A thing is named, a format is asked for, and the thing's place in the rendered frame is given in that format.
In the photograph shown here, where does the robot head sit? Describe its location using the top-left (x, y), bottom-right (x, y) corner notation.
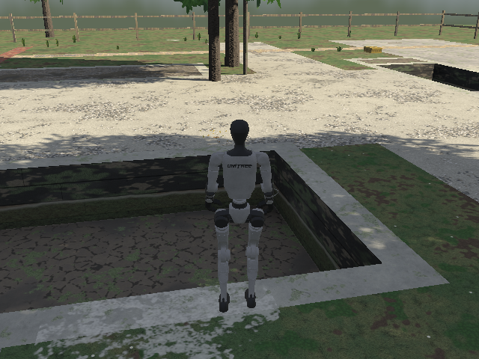
top-left (227, 120), bottom-right (252, 156)

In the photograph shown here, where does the robot right upper arm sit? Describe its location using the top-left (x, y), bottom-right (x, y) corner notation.
top-left (255, 152), bottom-right (272, 193)

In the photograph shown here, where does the robot left forearm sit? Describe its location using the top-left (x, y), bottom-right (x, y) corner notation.
top-left (205, 182), bottom-right (215, 203)

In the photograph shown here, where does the robot left upper arm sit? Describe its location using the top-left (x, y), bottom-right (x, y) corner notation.
top-left (207, 152), bottom-right (224, 193)

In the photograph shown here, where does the right robot hand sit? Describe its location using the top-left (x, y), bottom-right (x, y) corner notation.
top-left (256, 200), bottom-right (274, 214)

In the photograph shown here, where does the robot right forearm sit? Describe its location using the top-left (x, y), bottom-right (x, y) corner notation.
top-left (264, 182), bottom-right (274, 204)

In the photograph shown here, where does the robot torso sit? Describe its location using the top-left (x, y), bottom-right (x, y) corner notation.
top-left (222, 149), bottom-right (257, 224)

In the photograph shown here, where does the left robot hand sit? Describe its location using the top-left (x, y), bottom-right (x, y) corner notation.
top-left (205, 199), bottom-right (222, 212)

